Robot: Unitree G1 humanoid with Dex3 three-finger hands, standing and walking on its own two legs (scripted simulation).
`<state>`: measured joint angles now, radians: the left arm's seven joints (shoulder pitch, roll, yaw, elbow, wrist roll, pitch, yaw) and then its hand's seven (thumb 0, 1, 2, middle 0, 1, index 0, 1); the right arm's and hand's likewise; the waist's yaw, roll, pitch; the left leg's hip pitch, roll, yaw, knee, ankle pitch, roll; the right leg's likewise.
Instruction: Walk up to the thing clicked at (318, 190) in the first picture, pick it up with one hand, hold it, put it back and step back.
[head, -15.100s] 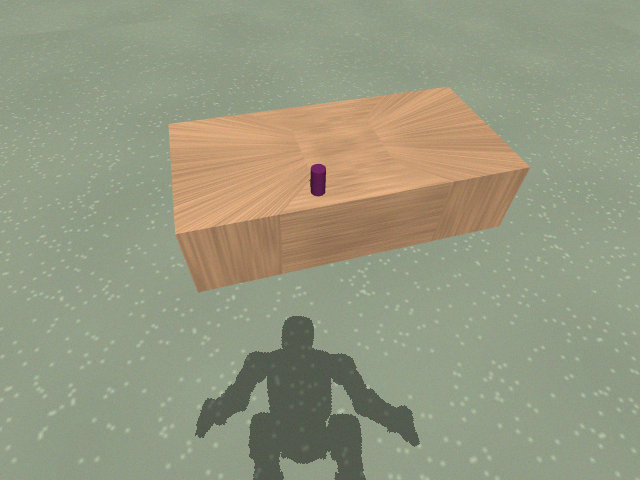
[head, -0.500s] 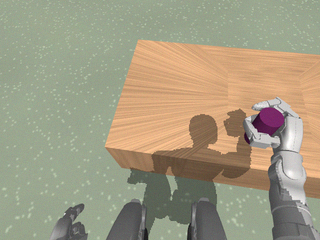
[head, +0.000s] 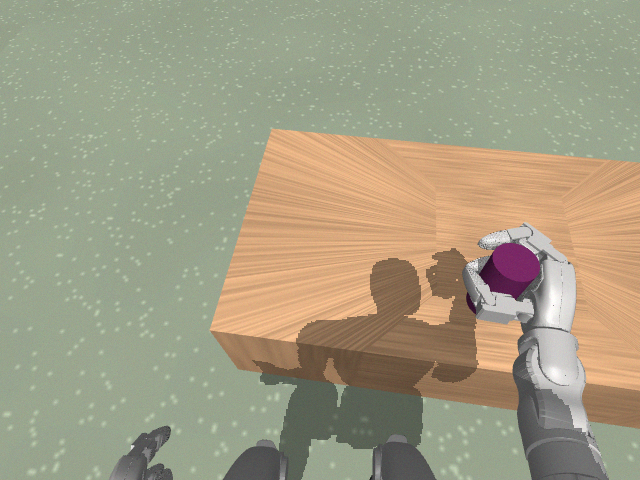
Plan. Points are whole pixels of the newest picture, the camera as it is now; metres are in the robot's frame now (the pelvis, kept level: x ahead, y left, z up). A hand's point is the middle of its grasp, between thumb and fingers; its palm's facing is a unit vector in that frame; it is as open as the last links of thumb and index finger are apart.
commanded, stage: lift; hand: right
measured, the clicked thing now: (499, 283) +0.36 -0.20 +0.02
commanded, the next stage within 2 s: hold in 0.50 s
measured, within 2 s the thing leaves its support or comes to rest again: neither
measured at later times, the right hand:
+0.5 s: hand (490, 269) +0.36 -0.17 +0.06, palm faces +0.17 +0.99 +0.00, open 6.9 cm
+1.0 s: hand (503, 273) +0.35 -0.18 +0.08, palm faces +0.17 +0.99 +0.00, open 7.0 cm
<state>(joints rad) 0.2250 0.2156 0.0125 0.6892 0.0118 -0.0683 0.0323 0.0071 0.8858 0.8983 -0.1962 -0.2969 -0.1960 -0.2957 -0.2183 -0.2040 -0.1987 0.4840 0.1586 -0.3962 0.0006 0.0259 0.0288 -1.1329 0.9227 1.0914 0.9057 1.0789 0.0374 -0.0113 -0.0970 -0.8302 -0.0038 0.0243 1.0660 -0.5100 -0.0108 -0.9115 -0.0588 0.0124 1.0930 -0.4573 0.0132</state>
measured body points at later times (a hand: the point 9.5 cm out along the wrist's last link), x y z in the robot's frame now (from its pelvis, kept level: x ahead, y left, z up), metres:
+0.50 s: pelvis +0.01 +0.00 +0.02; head +0.08 -0.01 +0.47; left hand +0.14 +0.25 -0.09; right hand +0.34 -0.22 +0.06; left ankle +0.00 +0.13 -0.66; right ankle +0.04 -0.13 -0.66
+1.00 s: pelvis +0.01 +0.00 +0.03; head +0.07 -0.01 +0.48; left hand +0.15 +0.24 -0.08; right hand +0.33 -0.23 +0.08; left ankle +0.00 +0.13 -0.66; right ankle +0.04 -0.13 -0.66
